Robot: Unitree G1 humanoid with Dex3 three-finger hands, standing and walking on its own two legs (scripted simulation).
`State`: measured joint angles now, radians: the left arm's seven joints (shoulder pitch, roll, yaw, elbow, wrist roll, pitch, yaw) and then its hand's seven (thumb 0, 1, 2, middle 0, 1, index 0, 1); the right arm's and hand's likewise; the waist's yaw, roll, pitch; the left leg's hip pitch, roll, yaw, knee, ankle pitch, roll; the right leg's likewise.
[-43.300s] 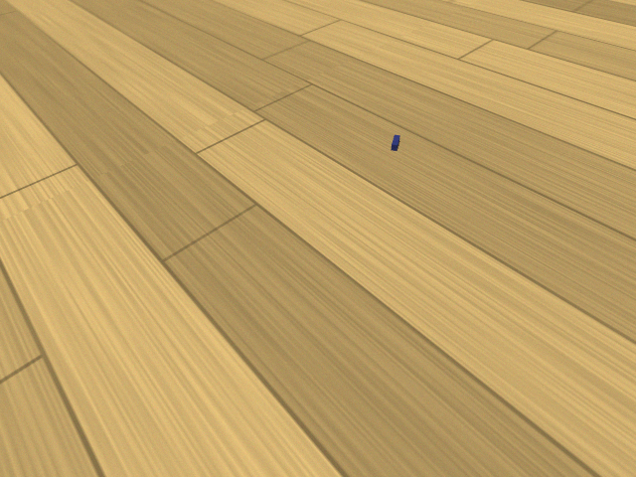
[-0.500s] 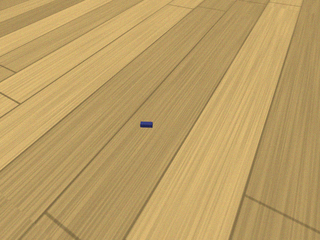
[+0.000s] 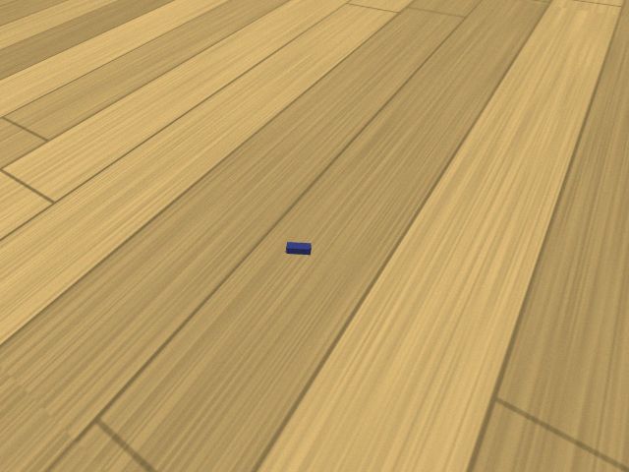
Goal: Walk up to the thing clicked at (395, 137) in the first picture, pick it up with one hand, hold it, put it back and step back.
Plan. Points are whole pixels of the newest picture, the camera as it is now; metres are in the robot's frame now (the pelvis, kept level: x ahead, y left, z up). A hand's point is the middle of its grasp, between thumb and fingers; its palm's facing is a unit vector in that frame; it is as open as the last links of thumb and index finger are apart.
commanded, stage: step back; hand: left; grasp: from above
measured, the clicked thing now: (298, 248) +1.02 +0.15 -0.74
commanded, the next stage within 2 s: stand in 0.26 s
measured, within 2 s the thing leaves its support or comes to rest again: neither
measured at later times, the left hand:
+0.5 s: hand out of the picture +0.12 +0.25 -0.14, palm faces -0.03 -0.94 -0.34, open 7.4 cm
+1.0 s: hand out of the picture +0.09 +0.25 -0.13, palm faces -0.04 -0.94 -0.35, open 7.4 cm
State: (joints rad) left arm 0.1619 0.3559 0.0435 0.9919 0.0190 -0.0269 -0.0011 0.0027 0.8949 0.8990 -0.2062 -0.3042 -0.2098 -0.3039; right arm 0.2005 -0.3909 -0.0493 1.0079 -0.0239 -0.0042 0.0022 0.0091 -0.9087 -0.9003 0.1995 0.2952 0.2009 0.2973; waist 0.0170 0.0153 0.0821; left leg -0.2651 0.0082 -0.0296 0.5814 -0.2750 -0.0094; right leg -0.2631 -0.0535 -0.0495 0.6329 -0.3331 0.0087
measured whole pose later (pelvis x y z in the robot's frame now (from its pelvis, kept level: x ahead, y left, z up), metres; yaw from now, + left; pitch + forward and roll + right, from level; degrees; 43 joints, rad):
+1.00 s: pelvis +0.01 +0.00 +0.02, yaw -1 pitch -3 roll +0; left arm 0.10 0.35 0.00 1.16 0.00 -0.02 -0.01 0.00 0.90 0.90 -0.20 -0.30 -0.21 -0.30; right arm 0.12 -0.35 0.00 1.16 -0.01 -0.01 0.01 0.01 -0.91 -0.90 0.20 0.30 0.20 0.30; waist -0.01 0.01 0.05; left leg -0.11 0.03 -0.01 0.32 -0.16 -0.03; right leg -0.10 -0.02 -0.03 0.32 -0.18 0.01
